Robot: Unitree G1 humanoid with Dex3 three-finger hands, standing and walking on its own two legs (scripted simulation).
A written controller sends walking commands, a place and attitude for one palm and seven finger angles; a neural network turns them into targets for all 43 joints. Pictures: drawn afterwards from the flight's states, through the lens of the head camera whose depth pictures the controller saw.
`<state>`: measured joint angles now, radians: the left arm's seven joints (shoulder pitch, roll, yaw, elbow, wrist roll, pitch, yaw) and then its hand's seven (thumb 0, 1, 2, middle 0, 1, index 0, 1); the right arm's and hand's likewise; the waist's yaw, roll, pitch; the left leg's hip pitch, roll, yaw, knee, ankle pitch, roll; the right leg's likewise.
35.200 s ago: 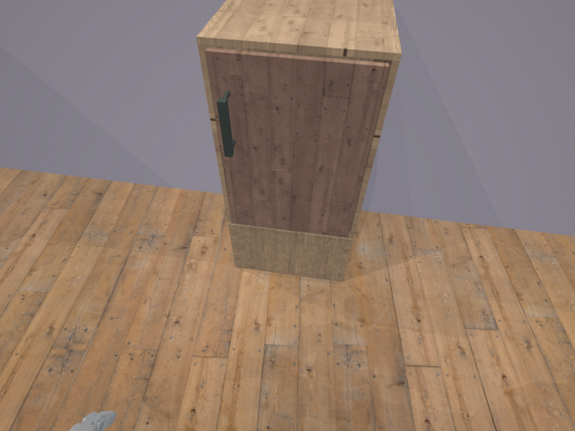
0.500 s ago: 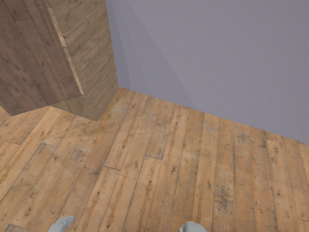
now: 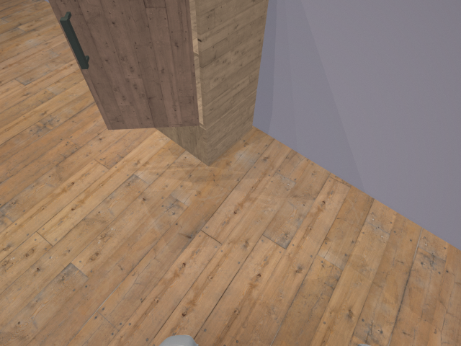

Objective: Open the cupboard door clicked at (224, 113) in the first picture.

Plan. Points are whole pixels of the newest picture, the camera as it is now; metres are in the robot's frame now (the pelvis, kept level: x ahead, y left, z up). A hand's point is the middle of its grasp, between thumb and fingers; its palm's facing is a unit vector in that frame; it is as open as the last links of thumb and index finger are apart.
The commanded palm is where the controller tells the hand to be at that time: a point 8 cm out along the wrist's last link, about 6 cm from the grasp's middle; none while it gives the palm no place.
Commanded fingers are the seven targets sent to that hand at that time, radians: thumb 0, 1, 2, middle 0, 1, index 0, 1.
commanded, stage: turn to face it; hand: left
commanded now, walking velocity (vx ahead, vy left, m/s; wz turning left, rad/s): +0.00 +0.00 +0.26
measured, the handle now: (76, 41) +0.92 +0.56 -0.03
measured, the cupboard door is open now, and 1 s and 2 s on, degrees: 46 46 46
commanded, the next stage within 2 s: take the last steps up to it in 0.12 s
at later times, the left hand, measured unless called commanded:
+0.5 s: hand out of the picture +0.08 +0.21 -0.16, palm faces +0.16 -0.96 -0.24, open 7.4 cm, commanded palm none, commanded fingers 0.00 0.90 0.90 -0.20 -0.30 -0.20 -0.30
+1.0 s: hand out of the picture +0.05 +0.29 -0.19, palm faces +0.32 -0.93 -0.19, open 7.4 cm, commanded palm none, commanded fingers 0.00 0.90 0.90 -0.20 -0.30 -0.20 -0.30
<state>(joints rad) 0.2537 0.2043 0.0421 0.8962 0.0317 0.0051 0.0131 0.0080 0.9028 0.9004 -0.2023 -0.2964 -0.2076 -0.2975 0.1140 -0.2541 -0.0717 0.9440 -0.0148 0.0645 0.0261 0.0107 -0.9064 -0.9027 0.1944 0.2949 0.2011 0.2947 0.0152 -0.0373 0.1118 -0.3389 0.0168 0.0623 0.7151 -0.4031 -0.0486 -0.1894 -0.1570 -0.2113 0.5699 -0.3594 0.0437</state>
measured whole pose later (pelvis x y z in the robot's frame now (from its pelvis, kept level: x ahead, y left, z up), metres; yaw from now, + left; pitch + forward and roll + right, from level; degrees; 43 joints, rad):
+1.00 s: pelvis +0.16 +0.14 -0.01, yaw +13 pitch +0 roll +1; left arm 0.38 0.19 0.06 1.12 0.02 0.00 0.00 0.01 0.91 0.90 -0.20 -0.30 -0.20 -0.30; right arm 0.12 -0.17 -0.03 0.97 -0.03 -0.05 0.01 0.01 -0.91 -0.90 0.20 0.29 0.20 0.29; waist 0.05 -0.05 0.10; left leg -0.40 0.03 0.15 0.66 -0.27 0.05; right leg -0.32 -0.15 -0.04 1.18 -0.49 0.01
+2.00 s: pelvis +0.38 +0.23 +0.00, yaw +6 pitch +0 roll -2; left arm 0.22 0.21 0.07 1.00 0.02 0.07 0.01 0.01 0.91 0.90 -0.20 -0.30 -0.20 -0.30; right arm 0.09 -0.15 -0.03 0.99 -0.03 0.01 -0.05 0.00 -0.90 -0.90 0.20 0.30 0.21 0.30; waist 0.03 -0.01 0.09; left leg -0.37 0.09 0.11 0.51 -0.14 0.02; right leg -0.42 -0.01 -0.01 1.04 -0.51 0.04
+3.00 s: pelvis +0.37 +0.20 +0.00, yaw +8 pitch -1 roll +0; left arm 0.26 0.17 -0.01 1.06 0.02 -0.01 0.04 0.01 0.91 0.90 -0.20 -0.30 -0.20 -0.30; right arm 0.25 -0.20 0.00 1.02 -0.02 -0.02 -0.02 0.01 -0.93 -0.90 0.20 0.30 0.20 0.30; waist 0.01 0.03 0.04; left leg -0.22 -0.01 0.06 0.55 -0.31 0.03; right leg -0.19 -0.06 -0.04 0.53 -0.32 0.04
